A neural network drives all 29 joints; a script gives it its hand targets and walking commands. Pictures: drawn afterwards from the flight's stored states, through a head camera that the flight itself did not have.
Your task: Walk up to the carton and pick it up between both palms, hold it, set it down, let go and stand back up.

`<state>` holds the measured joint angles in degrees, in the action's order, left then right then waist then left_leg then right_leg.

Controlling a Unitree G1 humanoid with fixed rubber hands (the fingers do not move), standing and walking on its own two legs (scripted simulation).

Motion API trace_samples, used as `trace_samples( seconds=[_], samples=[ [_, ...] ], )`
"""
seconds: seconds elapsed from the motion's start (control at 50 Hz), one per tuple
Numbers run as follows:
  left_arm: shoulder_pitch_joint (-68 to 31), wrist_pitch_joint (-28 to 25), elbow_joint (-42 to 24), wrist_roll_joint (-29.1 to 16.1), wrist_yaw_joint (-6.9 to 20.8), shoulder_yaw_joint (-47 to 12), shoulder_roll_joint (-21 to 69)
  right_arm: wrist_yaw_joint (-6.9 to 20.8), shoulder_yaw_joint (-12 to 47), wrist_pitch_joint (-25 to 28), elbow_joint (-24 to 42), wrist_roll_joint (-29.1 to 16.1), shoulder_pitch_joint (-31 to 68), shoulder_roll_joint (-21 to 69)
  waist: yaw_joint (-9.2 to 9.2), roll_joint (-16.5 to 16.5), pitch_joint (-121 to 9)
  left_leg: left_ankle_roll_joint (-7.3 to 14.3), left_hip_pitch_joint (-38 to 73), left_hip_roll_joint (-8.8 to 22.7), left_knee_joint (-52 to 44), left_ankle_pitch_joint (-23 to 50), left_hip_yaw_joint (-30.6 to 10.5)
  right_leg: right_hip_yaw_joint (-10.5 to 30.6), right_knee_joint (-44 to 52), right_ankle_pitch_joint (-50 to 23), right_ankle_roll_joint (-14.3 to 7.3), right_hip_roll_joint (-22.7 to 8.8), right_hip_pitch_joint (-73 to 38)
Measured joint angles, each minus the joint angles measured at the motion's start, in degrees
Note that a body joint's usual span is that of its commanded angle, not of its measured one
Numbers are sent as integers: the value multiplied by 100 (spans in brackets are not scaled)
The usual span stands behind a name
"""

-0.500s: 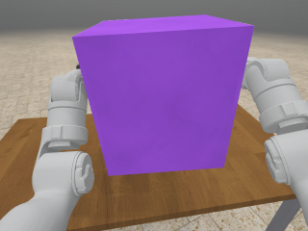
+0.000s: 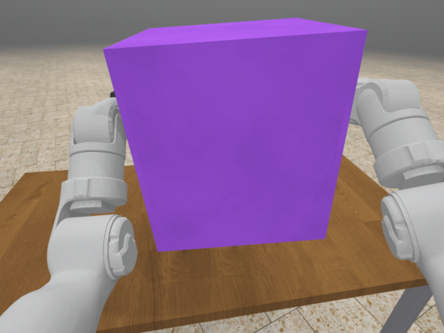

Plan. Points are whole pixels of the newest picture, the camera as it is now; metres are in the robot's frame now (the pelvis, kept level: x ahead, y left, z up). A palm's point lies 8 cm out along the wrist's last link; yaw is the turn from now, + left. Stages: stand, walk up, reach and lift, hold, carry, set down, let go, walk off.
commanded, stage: hold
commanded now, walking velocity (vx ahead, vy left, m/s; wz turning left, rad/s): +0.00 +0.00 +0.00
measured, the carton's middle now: (231, 126) +0.36 +0.01 +0.30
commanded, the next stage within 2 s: none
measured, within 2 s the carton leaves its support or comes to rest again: neither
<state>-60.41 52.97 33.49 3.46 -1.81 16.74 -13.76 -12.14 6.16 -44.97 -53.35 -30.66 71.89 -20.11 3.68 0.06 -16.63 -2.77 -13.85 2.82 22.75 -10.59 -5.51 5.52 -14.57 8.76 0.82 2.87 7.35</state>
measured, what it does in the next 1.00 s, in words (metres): stands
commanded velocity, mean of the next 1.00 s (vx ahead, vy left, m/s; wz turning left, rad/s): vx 0.00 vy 0.00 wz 0.00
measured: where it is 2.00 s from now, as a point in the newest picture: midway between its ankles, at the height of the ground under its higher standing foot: outside the picture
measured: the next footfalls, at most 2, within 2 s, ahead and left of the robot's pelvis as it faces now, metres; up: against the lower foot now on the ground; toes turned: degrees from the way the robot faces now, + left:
none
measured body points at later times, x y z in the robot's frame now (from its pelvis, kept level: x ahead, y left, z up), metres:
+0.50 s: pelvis +0.00 +0.00 +0.00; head -0.10 +0.02 +0.44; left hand +0.38 +0.19 +0.32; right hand +0.38 -0.17 +0.35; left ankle +0.02 +0.14 -0.75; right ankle -0.01 -0.14 -0.75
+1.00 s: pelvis +0.00 +0.00 +0.00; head -0.09 +0.02 +0.44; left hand +0.39 +0.19 +0.31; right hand +0.38 -0.17 +0.35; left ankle +0.02 +0.14 -0.75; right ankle -0.01 -0.14 -0.75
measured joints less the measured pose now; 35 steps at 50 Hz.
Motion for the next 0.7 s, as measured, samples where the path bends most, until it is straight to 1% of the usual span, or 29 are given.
trace_samples(
  seconds=[0.16, 0.28, 0.4, 0.52, 0.6, 0.7],
  samples=[
    [-76, -67, 230, -14, 2, -44, -18, 52, 7, 24, -192, 60, 71, 4, -30, 4, -28, 3, -50, -8, 0, 30, 0, 0, -41, -8, 5, -5, 70],
    [-97, -94, 180, -95, -39, -179, -81, 70, -4, 97, -202, 54, 115, -9, -24, -13, -54, -3, -145, -9, 26, 45, -27, -24, -59, -21, 3, 1, 154],
    [-234, -128, 447, -60, -40, -98, -62, 89, 6, 87, -362, 55, 169, -15, -68, -14, -52, -4, -110, 1, 3, 46, -13, -9, -36, -31, 0, 7, 127],
    [-167, -136, 389, -108, -40, -156, -104, 89, 117, 118, -255, 20, 76, -5, -63, -13, -56, -8, -80, 14, -6, 36, 0, 5, -12, -35, -6, 17, 96],
    [-152, -123, 344, -105, -40, -168, -100, 89, 54, 107, -249, 57, 84, 4, -54, -14, -39, -7, -83, 7, 1, 28, -15, -10, -16, -24, -6, 12, 91],
    [-126, -126, 281, -99, -44, -161, -83, 84, 111, 104, -185, 20, 71, -26, -60, -14, -26, -5, -78, 6, 12, 12, -19, -13, -3, -19, -5, 12, 76]
  ],
)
